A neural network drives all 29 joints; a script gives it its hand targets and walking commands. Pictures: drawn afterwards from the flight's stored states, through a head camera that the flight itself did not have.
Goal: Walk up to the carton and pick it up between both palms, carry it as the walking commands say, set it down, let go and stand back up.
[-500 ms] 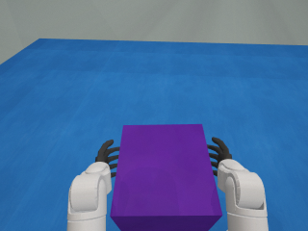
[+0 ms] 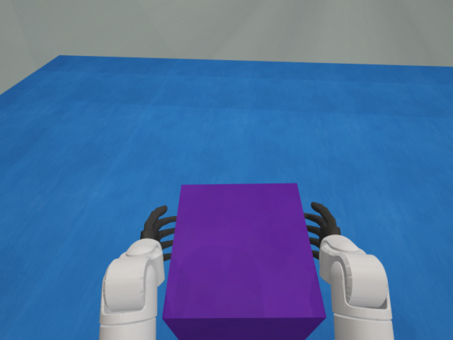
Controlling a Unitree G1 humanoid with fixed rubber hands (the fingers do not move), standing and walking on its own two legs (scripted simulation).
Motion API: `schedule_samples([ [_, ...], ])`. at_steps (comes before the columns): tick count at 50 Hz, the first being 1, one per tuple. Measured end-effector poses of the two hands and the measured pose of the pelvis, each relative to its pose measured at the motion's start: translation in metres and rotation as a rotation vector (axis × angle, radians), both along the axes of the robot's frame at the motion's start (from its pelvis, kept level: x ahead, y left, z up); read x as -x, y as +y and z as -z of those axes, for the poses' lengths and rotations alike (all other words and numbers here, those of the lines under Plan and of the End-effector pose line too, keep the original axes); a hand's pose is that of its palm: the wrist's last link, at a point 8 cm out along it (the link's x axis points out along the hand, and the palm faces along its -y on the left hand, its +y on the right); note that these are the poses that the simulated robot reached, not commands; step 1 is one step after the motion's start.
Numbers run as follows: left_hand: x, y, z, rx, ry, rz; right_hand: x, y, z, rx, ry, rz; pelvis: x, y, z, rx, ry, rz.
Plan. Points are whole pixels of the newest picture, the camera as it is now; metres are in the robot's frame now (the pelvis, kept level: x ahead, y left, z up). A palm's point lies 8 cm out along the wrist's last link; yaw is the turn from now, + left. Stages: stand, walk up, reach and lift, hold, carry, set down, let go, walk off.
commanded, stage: carry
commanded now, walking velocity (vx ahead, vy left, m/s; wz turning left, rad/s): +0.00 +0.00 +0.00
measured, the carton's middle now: (239, 272) +0.27 +0.00 +0.01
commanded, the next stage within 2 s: hold in 1.44 s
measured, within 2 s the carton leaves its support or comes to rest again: neither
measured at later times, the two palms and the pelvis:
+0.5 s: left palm (150, 249) +0.27 +0.15 +0.08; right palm (326, 244) +0.28 -0.14 +0.08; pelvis +0.00 +0.00 +0.00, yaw +0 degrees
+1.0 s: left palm (149, 249) +0.27 +0.15 +0.08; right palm (324, 244) +0.28 -0.14 +0.08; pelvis +0.00 +0.00 +0.00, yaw +0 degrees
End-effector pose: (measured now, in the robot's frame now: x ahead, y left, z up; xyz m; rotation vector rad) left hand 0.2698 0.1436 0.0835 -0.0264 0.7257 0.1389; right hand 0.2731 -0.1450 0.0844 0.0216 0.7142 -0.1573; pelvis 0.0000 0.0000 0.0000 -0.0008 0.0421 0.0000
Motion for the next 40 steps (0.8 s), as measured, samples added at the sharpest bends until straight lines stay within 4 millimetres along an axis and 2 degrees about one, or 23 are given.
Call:
schedule_samples([
  [40, -0.0019, 0.004, 0.0031, -0.001, -0.006, -0.007, -0.0042, 0.004, 0.0029, 0.004, -0.006, -0.011, -0.0024, 0.0015, 0.0003, 0.0, 0.001, -0.007],
])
